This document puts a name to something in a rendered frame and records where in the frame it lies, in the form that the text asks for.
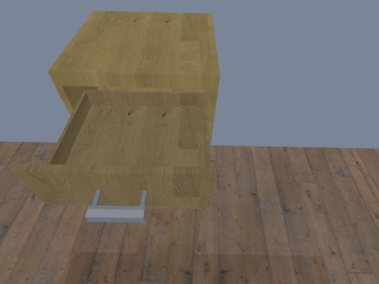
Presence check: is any drawer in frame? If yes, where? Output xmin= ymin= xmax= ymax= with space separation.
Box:
xmin=12 ymin=90 xmax=216 ymax=207

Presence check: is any handle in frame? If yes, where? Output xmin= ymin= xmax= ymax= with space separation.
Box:
xmin=85 ymin=190 xmax=147 ymax=222

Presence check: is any cabinet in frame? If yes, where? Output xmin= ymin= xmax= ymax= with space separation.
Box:
xmin=48 ymin=11 xmax=220 ymax=209

